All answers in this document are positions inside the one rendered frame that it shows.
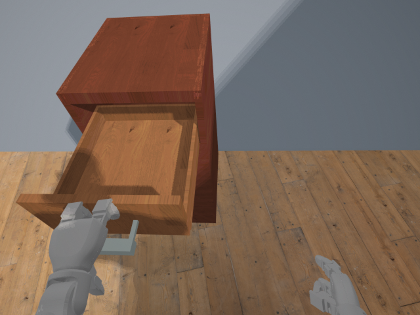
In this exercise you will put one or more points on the cabinet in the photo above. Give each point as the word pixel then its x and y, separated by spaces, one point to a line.
pixel 153 60

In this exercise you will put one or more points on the drawer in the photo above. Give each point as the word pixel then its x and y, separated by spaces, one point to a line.
pixel 144 157

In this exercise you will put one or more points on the left robot forearm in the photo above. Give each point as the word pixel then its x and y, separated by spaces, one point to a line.
pixel 66 293

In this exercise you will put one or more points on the handle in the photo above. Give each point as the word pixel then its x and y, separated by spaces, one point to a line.
pixel 121 246

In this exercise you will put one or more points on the robot left hand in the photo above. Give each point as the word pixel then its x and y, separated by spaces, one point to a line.
pixel 79 238

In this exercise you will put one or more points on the robot right hand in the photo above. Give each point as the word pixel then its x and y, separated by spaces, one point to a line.
pixel 326 296

